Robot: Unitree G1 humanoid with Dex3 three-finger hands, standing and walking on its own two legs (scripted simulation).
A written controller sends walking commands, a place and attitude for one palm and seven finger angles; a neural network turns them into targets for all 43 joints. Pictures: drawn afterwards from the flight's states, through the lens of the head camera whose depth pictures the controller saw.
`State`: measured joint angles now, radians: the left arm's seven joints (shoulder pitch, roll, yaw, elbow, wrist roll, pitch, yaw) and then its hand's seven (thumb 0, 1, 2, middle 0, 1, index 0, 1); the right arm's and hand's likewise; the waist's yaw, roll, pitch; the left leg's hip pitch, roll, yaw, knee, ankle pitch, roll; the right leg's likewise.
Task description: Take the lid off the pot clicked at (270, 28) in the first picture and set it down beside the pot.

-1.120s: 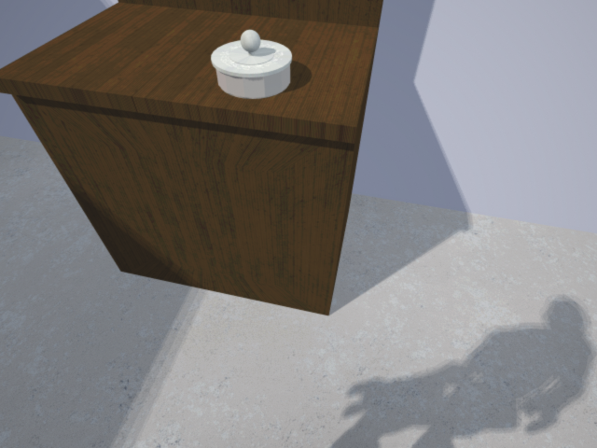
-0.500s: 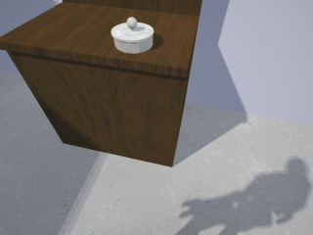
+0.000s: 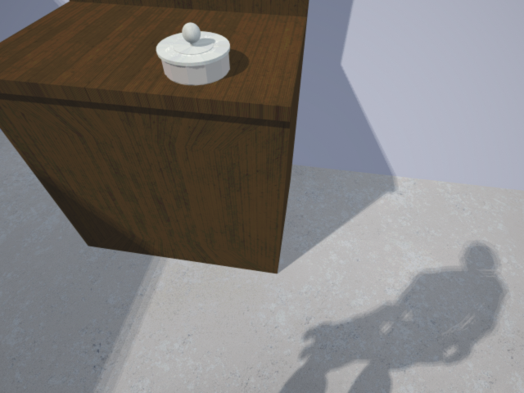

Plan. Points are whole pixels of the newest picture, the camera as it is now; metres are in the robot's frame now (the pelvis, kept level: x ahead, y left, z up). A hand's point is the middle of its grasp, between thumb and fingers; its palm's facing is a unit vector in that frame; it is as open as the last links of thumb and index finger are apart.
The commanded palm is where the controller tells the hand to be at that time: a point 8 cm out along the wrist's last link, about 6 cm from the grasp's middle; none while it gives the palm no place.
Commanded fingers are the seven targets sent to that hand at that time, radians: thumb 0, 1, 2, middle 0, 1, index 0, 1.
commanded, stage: take the last steps up to it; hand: left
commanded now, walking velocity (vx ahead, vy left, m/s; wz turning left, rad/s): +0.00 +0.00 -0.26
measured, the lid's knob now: (191, 32) +0.85 +0.22 +0.16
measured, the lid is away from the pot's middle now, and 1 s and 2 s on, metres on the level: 0.00 0.00 0.00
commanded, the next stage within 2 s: come to a stop and stand still in 1.04 s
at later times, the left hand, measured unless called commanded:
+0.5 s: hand out of the picture +0.06 +0.24 -0.18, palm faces -0.04 -0.98 -0.19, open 7.4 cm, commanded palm none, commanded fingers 0.00 0.90 0.90 -0.20 -0.30 -0.20 -0.30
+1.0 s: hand (163, 300) +0.32 +0.23 -0.17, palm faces +0.05 -0.98 -0.21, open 7.2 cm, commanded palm none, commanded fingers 0.00 0.90 0.90 -0.20 -0.30 -0.20 -0.30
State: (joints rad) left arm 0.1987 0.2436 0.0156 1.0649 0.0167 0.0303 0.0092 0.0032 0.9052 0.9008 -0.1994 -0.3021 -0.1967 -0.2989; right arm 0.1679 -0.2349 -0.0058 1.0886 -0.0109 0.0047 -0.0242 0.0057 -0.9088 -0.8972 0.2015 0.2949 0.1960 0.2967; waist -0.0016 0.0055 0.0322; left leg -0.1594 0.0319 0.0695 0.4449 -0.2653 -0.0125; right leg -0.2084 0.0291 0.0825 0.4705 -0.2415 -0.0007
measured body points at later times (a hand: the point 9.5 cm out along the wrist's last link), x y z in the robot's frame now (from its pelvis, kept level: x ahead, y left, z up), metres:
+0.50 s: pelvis +0.04 +0.05 +0.00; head +0.04 +0.07 +0.45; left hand +0.06 +0.30 -0.16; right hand -0.05 -0.18 -0.14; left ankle -0.01 +0.12 -0.74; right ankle +0.02 -0.09 -0.67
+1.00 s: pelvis +0.25 +0.05 -0.01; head +0.26 +0.05 +0.44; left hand +0.32 +0.28 -0.15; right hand +0.20 -0.16 -0.17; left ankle +0.17 +0.17 -0.64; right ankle +0.26 -0.03 -0.74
